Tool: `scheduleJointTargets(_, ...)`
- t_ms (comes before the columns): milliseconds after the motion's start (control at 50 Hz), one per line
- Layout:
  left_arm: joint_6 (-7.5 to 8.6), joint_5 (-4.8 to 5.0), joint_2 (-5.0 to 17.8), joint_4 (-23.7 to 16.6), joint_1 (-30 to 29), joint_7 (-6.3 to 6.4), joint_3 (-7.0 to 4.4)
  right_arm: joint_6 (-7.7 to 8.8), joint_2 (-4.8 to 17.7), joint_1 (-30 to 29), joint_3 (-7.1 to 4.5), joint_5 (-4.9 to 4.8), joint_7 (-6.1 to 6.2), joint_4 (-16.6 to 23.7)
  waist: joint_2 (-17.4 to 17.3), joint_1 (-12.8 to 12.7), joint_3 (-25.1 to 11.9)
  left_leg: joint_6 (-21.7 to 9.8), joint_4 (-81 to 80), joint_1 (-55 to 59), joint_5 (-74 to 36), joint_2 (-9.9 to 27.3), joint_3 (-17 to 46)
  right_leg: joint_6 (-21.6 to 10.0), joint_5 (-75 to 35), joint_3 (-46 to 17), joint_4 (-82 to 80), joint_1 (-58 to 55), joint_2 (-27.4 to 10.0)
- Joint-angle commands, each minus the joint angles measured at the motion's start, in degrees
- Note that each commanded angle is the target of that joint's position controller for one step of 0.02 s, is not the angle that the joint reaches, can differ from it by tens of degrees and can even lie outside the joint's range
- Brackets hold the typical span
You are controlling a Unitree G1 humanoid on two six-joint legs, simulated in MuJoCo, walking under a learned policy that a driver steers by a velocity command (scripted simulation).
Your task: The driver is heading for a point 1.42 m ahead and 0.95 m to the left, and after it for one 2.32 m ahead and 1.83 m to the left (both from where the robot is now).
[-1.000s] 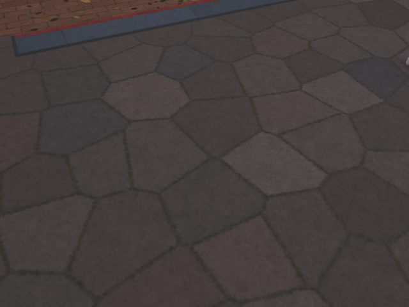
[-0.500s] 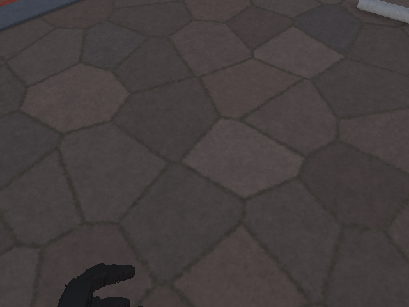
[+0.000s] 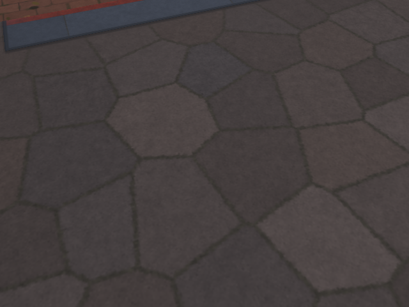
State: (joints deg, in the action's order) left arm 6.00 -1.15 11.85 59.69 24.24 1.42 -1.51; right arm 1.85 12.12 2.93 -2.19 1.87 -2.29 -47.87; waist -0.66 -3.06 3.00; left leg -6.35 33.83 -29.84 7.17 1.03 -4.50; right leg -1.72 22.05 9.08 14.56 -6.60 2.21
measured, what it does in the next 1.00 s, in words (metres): walks ahead, turning left: left foot, then right foot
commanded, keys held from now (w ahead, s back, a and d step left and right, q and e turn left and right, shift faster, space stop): w+q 1.00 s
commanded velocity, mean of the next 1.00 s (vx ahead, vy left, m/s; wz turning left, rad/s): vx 0.50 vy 0.00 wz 0.56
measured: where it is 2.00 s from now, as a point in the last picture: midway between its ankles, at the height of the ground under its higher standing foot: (89, 184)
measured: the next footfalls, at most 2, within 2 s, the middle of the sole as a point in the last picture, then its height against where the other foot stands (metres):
left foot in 0.02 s outside the picture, level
right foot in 0.58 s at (229, 291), level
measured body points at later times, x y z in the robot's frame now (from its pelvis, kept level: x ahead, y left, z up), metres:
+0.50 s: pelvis +0.26 +0.03 +0.01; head +0.29 +0.05 +0.46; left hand +0.42 +0.30 -0.08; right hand +0.29 -0.25 -0.11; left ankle +0.13 +0.08 -0.73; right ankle +0.45 -0.06 -0.69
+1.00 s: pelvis +0.50 +0.09 +0.01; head +0.53 +0.10 +0.46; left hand +0.34 +0.31 -0.11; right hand +0.80 +0.01 -0.08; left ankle +0.55 +0.27 -0.68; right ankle +0.47 -0.04 -0.73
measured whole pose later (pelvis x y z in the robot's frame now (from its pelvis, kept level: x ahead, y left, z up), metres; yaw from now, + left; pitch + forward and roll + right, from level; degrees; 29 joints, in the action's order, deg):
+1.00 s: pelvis +0.50 +0.09 +0.01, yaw +34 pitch +1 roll -2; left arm 4.8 -1.1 14.0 49.3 23.7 0.1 -2.6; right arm -0.6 15.5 4.5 -2.5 2.0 -4.5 -39.9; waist -2.7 -3.5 2.2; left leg -2.9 44.2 -36.7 4.1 3.6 -1.4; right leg -0.8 16.1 12.5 13.7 -1.3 0.2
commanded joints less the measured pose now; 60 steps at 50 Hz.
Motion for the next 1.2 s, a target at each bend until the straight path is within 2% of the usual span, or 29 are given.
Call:
scheduleJointTargets(20, -0.61, -0.05, 9.85, -2.25, 0.88, 0.64, -1.78, 1.13, 6.29, 13.23, -2.27, 0.64, 0.59, -1.12, 4.56, 8.25, -7.12, -4.08, -5.34, 17.98, 3.5, -5.87, -2.94, -4.65, -60.35, -0.07, 24.09, 3.52, -14.32)
scheduleJointTargets(40, -0.66, 0.11, 8.95, -4.26, 0.5, 0.49, -1.4, 1.36, 11.01, 22.18, -3.83, 1.56, 1.1, -3.19, 0.85, 11.78, -12.65, -7.53, -6.21, 32.32, 6.26, 2.62, 8.64, -3.09, -44.65, 1.1, 40.47, 15.79, -13.06)
scheduleJointTargets(60, -0.24, 1.29, 3.23, -7.65, 3.41, -0.77, -0.4, 1.09, 17.08, 22.84, -5.43, 1.08, 1.58, -2.2, -13.98, 8.8, -18.24, -17.51, -11.54, 48.06, 3.77, 19.82, 40.3, -0.04, 3.9, 0.93, 63.09, 39.76, -0.86)
scheduleJointTargets(80, 0.2, 0.21, 8.33, -8.53, -2.5, -0.96, -1.7, 0.25, 15.28, 22.17, -5.11, -1.19, 1.36, -2.39, -4.6, 9.99, -18.19, -17.07, -15.81, 47.2, 2.89, 18.93, 44.93, -0.83, 5.32, -10.96, 66.88, 45.59, -1.44)
scheduleJointTargets(100, 0.91, 0.79, 8.14, -10.81, -6.87, -1.28, -1.75, 0.02, 13.92, 17.85, -4.69, -1.25, 1.61, -2.07, -3.38, 8.15, -9.88, -15.29, -16.56, 40.32, -0.09, 17.22, 35.95, -1.3, 0.01, -11.49, 65.02, 48.94, -4.46)
scheduleJointTargets(140, 0.75, 0.05, 7.21, -11.08, -7.77, -1.21, -1.63, 0.32, 9.65, 13.24, -3.61, -1.2, 1.84, -1.25, 1.2, 4.36, -3.22, -11.35, -18.84, 28.02, -11.56, 12.23, 26.84, -0.67, -4.15, -11.47, 56.75, 44.09, -7.48)
scheduleJointTargets(180, -1.6, -1.26, 6.28, -11.4, -5.95, -1.45, -1.59, 1.02, 8.19, 12.23, -2.99, -1.76, 1.97, -0.91, 0.15, 1.82, -3.63, -10.2, -20.16, 22.95, -16.51, 8.98, 22.44, 0.95, -3.98, -11.31, 52.41, 39.18, -7.91)
scheduleJointTargets(240, -3.49, -1.57, 5.52, -13.31, -8.91, -1.87, -1.57, 1.88, 10.36, 14.81, -3.48, -2.0, 1.98, -1.2, -0.58, 1.74, -2.94, -10.11, -21.9, 20.85, -16.62, 6.64, 20.31, 3.03, -6.99, -9.86, 46.76, 40.71, -7.7)
scheduleJointTargets(360, -3.71, -1.07, 6.03, -18.97, -22.9, -2.45, -1.37, 1.36, 10.96, 21.64, -3.69, -1.89, 2.2, -1.44, -2.66, 6.42, -0.88, -7.07, -21.97, 25.0, -14.01, 4.88, 22.0, 4.66, -19.32, -9.79, 31.77, 46.37, -6.64)
scheduleJointTargets(460, -2.89, -0.53, 6.51, -22.78, -30.43, -2.89, -0.68, 1.12, 11.72, 25.18, -3.75, -1.04, 2.86, -0.94, -3.35, 8.68, -0.35, -6.83, -17.79, 30.18, -19.1, 5.98, 25.22, 3.73, -19.33, -10.05, 23.03, 45.42, -4.0)
scheduleJointTargets(520, -2.1, -0.16, 8.37, -22.83, -26.04, -2.58, -0.97, 1.23, 13.25, 21.95, -4.11, -0.75, 3.39, 0.74, -4.42, 5.42, -1.15, -4.29, -13.8, 28.15, -22.71, 6.41, 27.09, 1.92, -15.59, -10.94, 16.64, 34.78, -2.38)
scheduleJointTargets(560, -1.17, -0.19, 10.86, -19.51, -13.82, -1.48, -2.08, 1.7, 14.04, 18.94, -4.23, -1.11, 2.76, 1.76, -2.09, -0.52, -6.65, -1.52, -1.26, 23.1, -29.53, 2.34, 25.02, -0.22, -14.51, -9.97, 11.43, 16.01, -0.56)
scheduleJointTargets(580, -0.55, -1.28, 14.36, -18.79, -5.61, -0.5, -3.02, 2.21, 11.33, 19.32, -3.46, -1.77, 2.11, 2.87, 2.95, -3.69, -13.83, -0.04, 12.66, 17.02, -20.01, -1.31, 21.44, -2.77, -6.94, -18.56, 9.64, 2.96, -9.65)
scheduleJointTargets(600, -0.99, -2.53, 18.7, -19.46, -2.61, 0.25, -3.78, 2.24, 5.32, 23.25, -2.13, -3.13, 2.16, 4.77, 13.61, -1.9, -19.41, 1.61, 28.17, 1.39, 18.34, -9.08, 13.94, -6.73, -1.64, -40.02, 5.84, -10.11, -25.3)
scheduleJointTargets(620, -1.95, -1.54, 18.39, -19.44, -4.9, -0.03, -4.15, 1.57, 9.59, 26.64, -2.63, -1.78, 2.51, 4.87, 15.96, 1.32, -20.32, 1.25, 36.03, -5.38, 24.72, -7.59, 11.89, -10.81, 2.83, -55.14, 2.03, -7.35, -28.67)
scheduleJointTargets(640, -2.32, -1.01, 12.41, -20.49, -9.04, -0.27, -2.97, 0.74, 11.08, 24.01, -2.92, -0.72, 2.57, 3.46, 6.74, 2.33, -11.78, 1.31, 38.39, -6.78, 19.17, -3.68, 11.78, -10.0, 5.97, -47.28, 1.08, 0.55, -26.24)
scheduleJointTargets(660, -2.24, -0.63, 8.66, -20.45, -11.43, -0.54, -2.03, 0.49, 10.43, 20.26, -2.74, -0.45, 1.9, 3.65, 2.31, 2.2, -6.08, 1.82, 36.22, -5.74, 14.88, -1.92, 10.82, -8.73, 1.79, -37.43, -0.25, 7.48, -22.44)
scheduleJointTargets(680, -2.07, -0.82, 7.67, -20.14, -12.14, -0.6, -1.67, 0.14, 9.33, 19.04, -2.62, -0.41, 1.35, 3.93, 3.64, 3.01, -3.96, 2.3, 33.98, -4.28, 12.99, -0.43, 10.2, -7.06, -3.84, -30.45, -1.74, 11.19, -19.58)
scheduleJointTargets(720, -1.13, -0.41, 7.86, -18.5, -10.2, -0.67, -1.68, -1.14, 8.59, 18.47, -2.47, 0.37, 0.3, 4.28, 6.92, 3.69, -2.62, 3.05, 32.8, -2.72, 11.5, 0.81, 9.07, -6.23, -14.39, -22.14, -3.1, 14.36, -16.82)
scheduleJointTargets(800, 0.33, 0.34, 8.67, -16.85, -7.11, -1.29, -2.23, -2.07, 7.6, 12.71, -2.08, 0.29, -0.8, 7.03, 6.19, 3.65, -2.65, 3.87, 31.22, -7.95, 6.35, 1.96, 8.38, -7.44, -23.85, -14.66, -5.2, 12.31, -17.31)
scheduleJointTargets(940, -0.07, 0.14, 9.61, -14.42, -3.25, -1.35, -2.7, -1.66, 5.33, -0.31, -0.56, 0.0, -2.19, 11.64, 5.6, 1.09, 0.61, 4.12, 12.63, -7.85, -5.55, 2.74, 3.53, -6.21, -27.45, -3.24, -5.98, 10.53, -15.88)
scheduleJointTargets(1020, -1.05, 0.05, 11.41, -12.78, -0.08, -0.81, -3.2, -1.58, 5.83, -5.08, -0.39, 0.45, -2.54, 13.93, 5.6, -0.19, 1.85, 1.6, 4.58, -5.09, -0.34, 1.51, -0.5, -5.11, -33.04, -0.2, -3.25, 5.24, -17.88)
scheduleJointTargets(1060, -1.92, -0.09, 12.84, -12.08, 0.63, -0.47, -3.43, -1.62, 6.39, -4.13, -0.72, 0.83, -2.13, 14.12, 6.31, 0.68, 0.51, -0.44, 2.02, -0.78, 5.78, -1.41, -2.77, -4.32, -48.12, 2.19, 3.11, 2.49, -18.28)
scheduleJointTargets(1100, -2.93, 0.02, 14.43, -11.87, 0.7, -0.21, -3.61, -1.09, 7.97, 4.93, -1.78, 1.27, -1.31, 11.76, 6.23, 4.84, -5.56, -3.19, -1.69, 10.75, 9.23, -6.19, -3.87, -3.6, -60.68, 4.46, 19.09, 2.57, -17.91)
scheduleJointTargets(1120, -3.2, 0.09, 14.12, -12.69, 0.05, -0.21, -3.37, -0.61, 9.98, 14.93, -2.94, 1.78, -0.52, 8.5, 3.22, 9.3, -11.39, -5.16, -5.18, 24.79, 7.52, -6.19, -1.0, -2.01, -53.03, 5.67, 32.85, 9.98, -16.54)
scheduleJointTargets(1140, -2.97, 0.82, 9.22, -16.46, 1.25, -0.94, -2.07, -0.63, 16.49, 20.09, -4.79, 1.96, 0.43, 8.16, -7.46, 9.87, -18.66, -10.72, -7.48, 43.82, 18.23, 9.78, 22.29, 0.92, -22.84, 5.87, 52.46, 31.06, -12.07)
scheduleJointTargets(1160, -2.54, -0.12, 9.58, -20.01, -2.73, -1.52, -2.38, -1.12, 20.05, 19.22, -5.61, -0.38, 0.92, 9.77, -11.43, 8.93, -21.74, -16.03, -16.44, 48.76, 10.75, 20.07, 48.97, 3.19, 9.66, -2.93, 65.44, 46.07, -2.05)
scheduleJointTargets(1180, -2.42, -0.54, 11.51, -21.39, -9.29, -1.71, -2.77, -1.55, 18.52, 19.65, -5.39, -1.09, 1.43, 8.7, -3.55, 10.44, -14.92, -14.97, -16.66, 45.65, 2.84, 17.71, 40.14, 2.62, 4.63, -9.6, 66.22, 51.69, -5.21)
scheduleJointTargets(1200, -1.82, 0.23, 9.88, -21.38, -9.3, -1.88, -2.08, -1.38, 15.72, 17.37, -4.62, -1.29, 1.91, 7.79, -2.07, 7.8, -8.4, -13.45, -16.59, 37.78, -4.47, 15.95, 32.19, 2.21, -0.31, -9.62, 62.0, 50.61, -7.48)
